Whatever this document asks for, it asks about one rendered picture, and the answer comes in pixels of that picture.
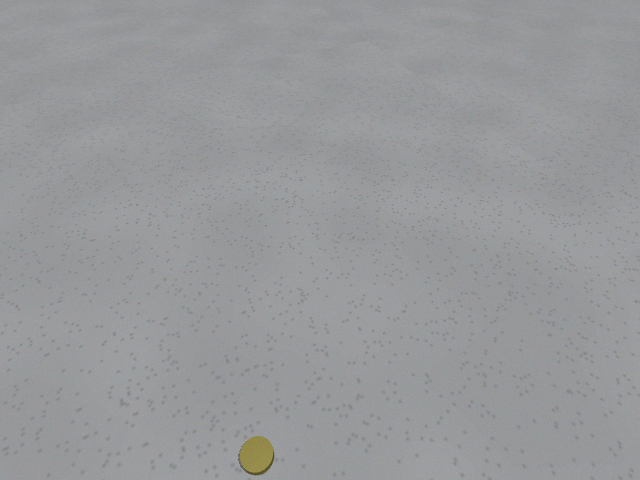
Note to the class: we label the tin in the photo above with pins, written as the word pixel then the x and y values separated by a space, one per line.
pixel 257 455

